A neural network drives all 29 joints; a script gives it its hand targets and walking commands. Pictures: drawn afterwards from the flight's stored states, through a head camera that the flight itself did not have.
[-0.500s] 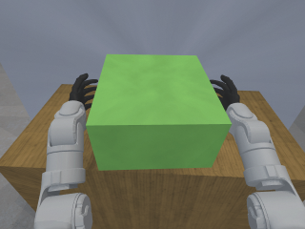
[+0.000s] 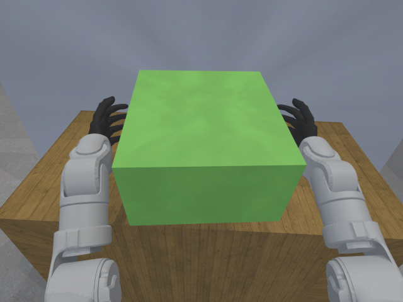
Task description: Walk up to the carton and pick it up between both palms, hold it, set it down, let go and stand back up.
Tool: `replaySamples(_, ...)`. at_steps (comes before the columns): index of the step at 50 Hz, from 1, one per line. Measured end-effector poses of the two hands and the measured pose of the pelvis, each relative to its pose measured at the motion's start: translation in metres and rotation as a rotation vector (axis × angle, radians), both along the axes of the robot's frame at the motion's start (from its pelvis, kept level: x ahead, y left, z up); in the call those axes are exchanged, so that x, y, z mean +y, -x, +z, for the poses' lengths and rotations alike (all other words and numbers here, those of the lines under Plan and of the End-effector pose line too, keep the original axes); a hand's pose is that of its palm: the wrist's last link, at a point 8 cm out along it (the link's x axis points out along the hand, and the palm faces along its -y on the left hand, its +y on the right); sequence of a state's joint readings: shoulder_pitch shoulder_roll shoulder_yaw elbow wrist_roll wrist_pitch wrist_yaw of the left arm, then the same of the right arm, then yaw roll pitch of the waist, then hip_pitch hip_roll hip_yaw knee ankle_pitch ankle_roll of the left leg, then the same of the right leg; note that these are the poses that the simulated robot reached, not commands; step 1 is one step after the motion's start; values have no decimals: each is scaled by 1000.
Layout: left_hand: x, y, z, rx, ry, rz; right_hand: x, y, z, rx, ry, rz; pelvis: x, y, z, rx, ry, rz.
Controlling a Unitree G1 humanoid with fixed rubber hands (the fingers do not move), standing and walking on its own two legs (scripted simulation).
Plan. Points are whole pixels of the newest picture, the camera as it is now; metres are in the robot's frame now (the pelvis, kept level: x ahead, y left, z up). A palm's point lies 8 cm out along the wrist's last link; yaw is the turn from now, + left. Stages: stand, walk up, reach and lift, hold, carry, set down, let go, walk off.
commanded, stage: hold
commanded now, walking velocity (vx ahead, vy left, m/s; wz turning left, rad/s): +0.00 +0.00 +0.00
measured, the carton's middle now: (203, 138) +0.42 +0.00 +0.16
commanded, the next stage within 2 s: none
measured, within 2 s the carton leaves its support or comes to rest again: neither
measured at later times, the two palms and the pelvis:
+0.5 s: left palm (105, 136) +0.36 +0.18 +0.21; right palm (305, 139) +0.36 -0.20 +0.20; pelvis +0.00 +0.00 +0.00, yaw +0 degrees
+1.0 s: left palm (103, 136) +0.36 +0.19 +0.21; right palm (305, 141) +0.36 -0.20 +0.20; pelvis +0.00 +0.00 +0.00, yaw +0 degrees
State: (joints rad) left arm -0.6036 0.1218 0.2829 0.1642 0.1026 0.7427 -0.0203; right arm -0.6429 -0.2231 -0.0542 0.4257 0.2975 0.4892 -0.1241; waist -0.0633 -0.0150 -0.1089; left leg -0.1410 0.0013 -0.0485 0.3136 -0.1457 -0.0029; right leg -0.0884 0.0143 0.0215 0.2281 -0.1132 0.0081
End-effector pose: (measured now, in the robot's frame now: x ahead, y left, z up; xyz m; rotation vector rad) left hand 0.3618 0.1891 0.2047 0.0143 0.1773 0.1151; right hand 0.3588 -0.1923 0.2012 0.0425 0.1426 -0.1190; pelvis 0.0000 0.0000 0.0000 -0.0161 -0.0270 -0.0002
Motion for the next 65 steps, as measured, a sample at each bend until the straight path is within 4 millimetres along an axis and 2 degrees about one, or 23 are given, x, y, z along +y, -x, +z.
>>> replaySamples(22, -7, -2, 2, 17, -11, 4, -7, -2, -4, 16, -5, 4, -4, 2, 0, 3, -2, 3)
replaySamples(39, 1, 0, 0, 7, -3, 6, 1, -2, 0, 8, 4, 2, -3, 1, 0, 3, 1, 9)
replaySamples(52, -5, -2, 3, 8, -13, -2, -5, 0, -5, 9, -7, -6, -1, 1, 0, 1, 0, 2)
replaySamples(65, -6, 2, 3, -3, -6, 9, -6, -1, 0, -2, -3, 4, -6, 2, 0, 0, 0, 7)
